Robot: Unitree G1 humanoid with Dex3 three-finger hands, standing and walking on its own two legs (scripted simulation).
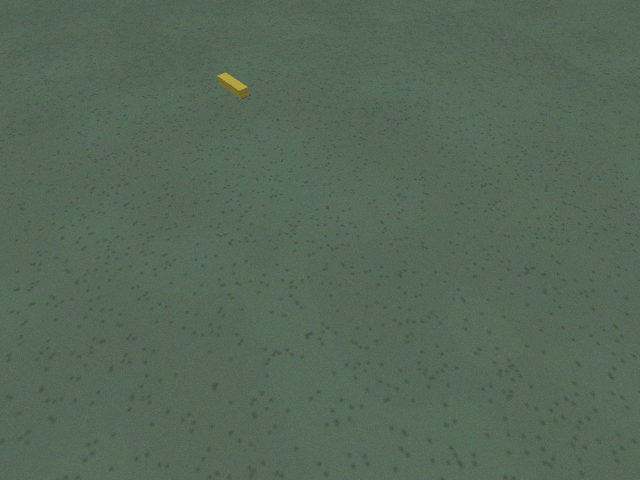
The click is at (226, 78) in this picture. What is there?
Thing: lying carton
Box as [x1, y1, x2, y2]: [217, 72, 248, 98]
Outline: 217,76 219,84 239,98 248,95 247,87 225,72
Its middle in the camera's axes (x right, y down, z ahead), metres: -0.51 -0.88 +2.35
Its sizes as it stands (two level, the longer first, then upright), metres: 0.229 0.062 0.054
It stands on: the floor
